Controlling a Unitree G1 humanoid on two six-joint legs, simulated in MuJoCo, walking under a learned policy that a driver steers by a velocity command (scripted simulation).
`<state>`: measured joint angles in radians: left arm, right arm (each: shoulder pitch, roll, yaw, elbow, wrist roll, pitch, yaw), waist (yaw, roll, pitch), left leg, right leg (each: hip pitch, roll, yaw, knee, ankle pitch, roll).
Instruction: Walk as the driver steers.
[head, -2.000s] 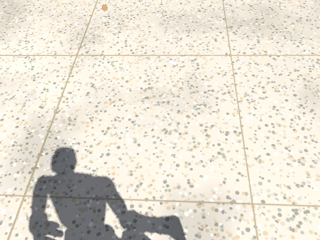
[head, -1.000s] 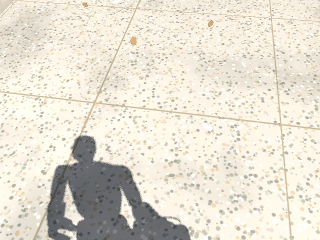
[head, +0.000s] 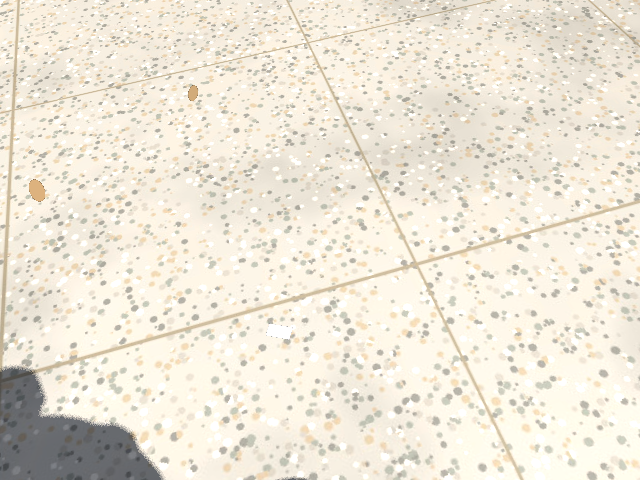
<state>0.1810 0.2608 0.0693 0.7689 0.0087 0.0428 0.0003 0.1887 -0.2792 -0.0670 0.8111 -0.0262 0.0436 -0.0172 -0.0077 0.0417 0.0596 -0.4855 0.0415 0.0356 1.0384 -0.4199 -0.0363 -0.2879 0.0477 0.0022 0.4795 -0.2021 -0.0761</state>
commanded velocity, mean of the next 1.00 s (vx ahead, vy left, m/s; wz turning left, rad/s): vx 0.27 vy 0.00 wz -0.06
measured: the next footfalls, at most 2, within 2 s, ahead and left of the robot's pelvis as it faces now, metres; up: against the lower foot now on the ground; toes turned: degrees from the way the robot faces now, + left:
left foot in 0.30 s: +0.04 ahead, +0.12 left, +0.00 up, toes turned -5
right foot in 0.72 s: +0.19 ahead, -0.13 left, +0.00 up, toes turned -8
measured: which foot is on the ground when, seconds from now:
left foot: up 0.00-0.28, down 0.30-0.72, up 0.74-1.00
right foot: down 0.00-0.30, up 0.32-0.70, down 0.72-1.00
